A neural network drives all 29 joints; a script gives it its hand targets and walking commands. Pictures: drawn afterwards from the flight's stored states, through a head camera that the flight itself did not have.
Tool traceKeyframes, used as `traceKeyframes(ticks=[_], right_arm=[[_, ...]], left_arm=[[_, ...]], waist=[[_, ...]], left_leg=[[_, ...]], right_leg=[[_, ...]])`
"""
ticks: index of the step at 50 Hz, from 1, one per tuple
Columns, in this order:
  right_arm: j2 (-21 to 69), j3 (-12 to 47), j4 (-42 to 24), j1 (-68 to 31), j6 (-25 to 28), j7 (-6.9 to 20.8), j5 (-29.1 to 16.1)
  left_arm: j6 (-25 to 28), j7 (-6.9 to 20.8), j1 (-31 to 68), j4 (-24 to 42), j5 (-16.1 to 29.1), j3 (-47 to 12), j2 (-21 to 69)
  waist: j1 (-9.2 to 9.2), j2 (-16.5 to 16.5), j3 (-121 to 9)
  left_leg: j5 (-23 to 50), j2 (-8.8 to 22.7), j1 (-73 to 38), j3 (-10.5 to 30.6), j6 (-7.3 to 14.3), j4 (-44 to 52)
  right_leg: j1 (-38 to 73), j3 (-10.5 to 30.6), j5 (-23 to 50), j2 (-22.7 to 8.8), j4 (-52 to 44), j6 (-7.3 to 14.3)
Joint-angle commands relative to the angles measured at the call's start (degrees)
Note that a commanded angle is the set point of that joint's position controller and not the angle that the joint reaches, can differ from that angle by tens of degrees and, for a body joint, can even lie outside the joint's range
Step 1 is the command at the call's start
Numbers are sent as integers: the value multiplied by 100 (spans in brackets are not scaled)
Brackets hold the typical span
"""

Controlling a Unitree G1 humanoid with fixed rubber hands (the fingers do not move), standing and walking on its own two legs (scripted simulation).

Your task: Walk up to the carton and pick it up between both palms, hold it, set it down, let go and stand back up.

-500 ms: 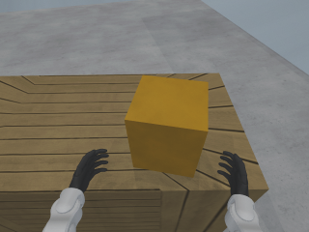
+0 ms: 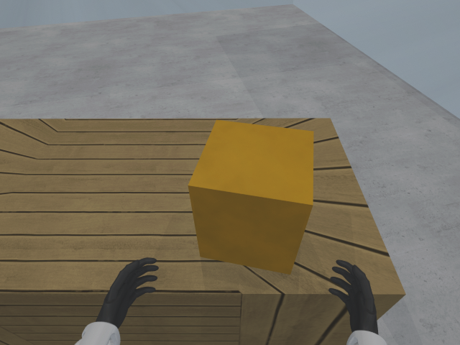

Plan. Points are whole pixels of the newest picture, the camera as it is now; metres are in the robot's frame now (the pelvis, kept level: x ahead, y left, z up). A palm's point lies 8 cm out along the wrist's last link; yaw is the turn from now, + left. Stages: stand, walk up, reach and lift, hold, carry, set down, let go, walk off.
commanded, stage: set down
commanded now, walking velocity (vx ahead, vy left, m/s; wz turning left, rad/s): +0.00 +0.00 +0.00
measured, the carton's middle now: (253, 197) +0.43 -0.02 +0.00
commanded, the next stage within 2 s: let go in 0.98 s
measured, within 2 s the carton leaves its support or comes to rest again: neither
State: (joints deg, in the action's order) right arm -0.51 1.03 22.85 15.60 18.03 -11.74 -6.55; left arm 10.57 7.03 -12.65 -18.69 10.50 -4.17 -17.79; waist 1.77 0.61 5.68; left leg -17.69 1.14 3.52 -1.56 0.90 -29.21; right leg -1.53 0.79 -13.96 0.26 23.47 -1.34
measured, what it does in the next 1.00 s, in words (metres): stands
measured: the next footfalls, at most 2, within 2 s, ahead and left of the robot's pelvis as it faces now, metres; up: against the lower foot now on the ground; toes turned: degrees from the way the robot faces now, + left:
none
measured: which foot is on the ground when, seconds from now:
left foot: down 0.00-1.00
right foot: down 0.00-1.00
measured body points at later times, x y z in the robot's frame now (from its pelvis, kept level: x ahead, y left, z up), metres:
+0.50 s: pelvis +0.01 -0.01 +0.00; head -0.02 -0.01 +0.45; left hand +0.19 +0.22 -0.04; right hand +0.18 -0.21 -0.05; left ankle -0.01 +0.10 -0.74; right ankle +0.00 -0.14 -0.74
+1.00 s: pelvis +0.01 -0.03 +0.01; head +0.00 -0.03 +0.45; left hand +0.17 +0.21 -0.07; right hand +0.18 -0.24 -0.08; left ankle -0.01 +0.10 -0.74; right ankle +0.00 -0.14 -0.74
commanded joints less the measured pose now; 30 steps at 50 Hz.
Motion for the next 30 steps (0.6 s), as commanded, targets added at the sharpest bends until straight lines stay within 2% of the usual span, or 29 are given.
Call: traceKeyframes(ticks=[1,3,5,6,7,9,12,15,18,21,22,23,24,26,27,28,29,30], right_arm=[[-334,-157,-510,-337,214,56,87],[-360,-167,-558,-362,194,95,109],[-419,-229,-464,-368,187,147,181],[-448,-222,-488,-390,162,156,201],[-489,-201,-457,-309,163,201,153],[-556,-202,-349,-256,104,256,140],[-590,-220,-440,-295,61,285,257],[-571,-154,-196,-240,-9,346,224],[-640,-253,41,-278,1,399,280],[-731,-370,-22,-295,34,444,348],[-756,-355,22,-325,24,479,350],[-712,-369,-1,-221,14,482,351],[-747,-339,145,-217,-15,522,379],[-770,-277,276,-195,-46,565,365],[-839,-331,240,-295,-51,579,444],[-867,-349,264,-277,-41,597,452],[-893,-352,446,-311,-51,641,421],[-943,-319,450,-179,-31,668,388]], left_arm=[[94,-4,535,682,-75,285,-646],[47,-29,533,645,-27,291,-681],[-12,-85,516,590,-103,316,-693],[-35,-86,506,574,-93,289,-681],[-44,-116,460,724,-129,340,-634],[-130,-143,362,648,-181,325,-585],[-223,-130,338,451,-166,382,-634],[-233,-128,400,260,-254,453,-581],[-293,-190,396,200,-355,439,-565],[-377,-245,286,262,-359,415,-508],[-402,-258,276,162,-374,445,-505],[-409,-257,245,244,-345,393,-493],[-437,-265,207,76,-360,409,-449],[-508,-292,186,70,-470,465,-461],[-569,-281,194,-33,-521,495,-431],[-565,-313,252,142,-532,511,-411],[-614,-353,223,118,-596,514,-359],[-634,-381,103,191,-590,489,-345]], waist=[[-53,569,-215],[-41,381,-175],[-35,467,-255],[-61,349,-128],[6,473,-221],[-46,521,-200],[-22,244,-231],[50,213,-113],[44,402,-104],[10,311,-139],[65,274,-116],[-21,233,-94],[17,198,-44],[3,283,-86],[28,204,-67],[43,189,-194],[48,326,-145],[2,310,-231]], left_leg=[[1944,92,-223,81,-425,659],[1760,90,-184,51,-357,707],[1852,96,-228,31,-390,710],[1844,79,-175,19,-374,716],[1879,99,-280,27,-378,741],[2085,100,-312,20,-418,743],[1802,39,-234,-40,-335,801],[1655,3,-193,-57,-297,848],[1655,30,-262,-65,-333,877],[1789,35,-238,-86,-336,911],[1738,42,-173,-94,-317,936],[1703,2,-209,-96,-295,935],[1689,3,-218,-95,-287,940],[1904,-18,-287,-122,-305,881],[1790,-29,-294,-116,-294,947],[1873,-9,-363,-117,-314,907],[2001,3,-397,-93,-355,898],[2140,-1,-473,-111,-359,872]], right_leg=[[-571,-125,533,105,-560,457],[-527,-82,478,61,-590,419],[-563,-113,547,69,-578,432],[-585,-102,597,59,-587,419],[-617,-93,569,53,-567,421],[-522,-100,677,85,-611,457],[-566,-75,683,37,-641,384],[-598,-19,682,-13,-648,351],[-561,-53,586,10,-665,378],[-506,-113,705,78,-685,379],[-480,-107,645,82,-683,373],[-518,-83,689,44,-695,339],[-546,-68,701,30,-711,339],[-521,-43,897,23,-696,332],[-563,-64,838,17,-741,327],[-598,-68,888,37,-695,303],[-589,-103,896,76,-687,363],[-557,-100,1042,66,-702,330]])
